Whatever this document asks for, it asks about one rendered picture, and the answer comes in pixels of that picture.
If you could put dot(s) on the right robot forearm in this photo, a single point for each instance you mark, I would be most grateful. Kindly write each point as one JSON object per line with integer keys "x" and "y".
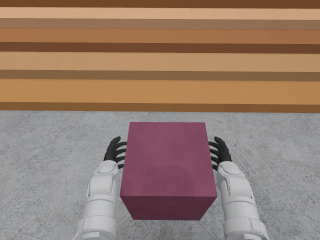
{"x": 241, "y": 217}

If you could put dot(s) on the carton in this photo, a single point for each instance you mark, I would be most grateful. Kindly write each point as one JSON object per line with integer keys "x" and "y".
{"x": 167, "y": 172}

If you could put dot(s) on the robot left hand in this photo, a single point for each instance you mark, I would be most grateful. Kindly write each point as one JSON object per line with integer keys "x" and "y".
{"x": 112, "y": 152}

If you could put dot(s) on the left robot forearm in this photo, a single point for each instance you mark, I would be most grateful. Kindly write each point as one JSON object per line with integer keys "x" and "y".
{"x": 99, "y": 208}

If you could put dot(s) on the robot right hand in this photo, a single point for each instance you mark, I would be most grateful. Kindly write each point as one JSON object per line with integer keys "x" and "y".
{"x": 222, "y": 153}

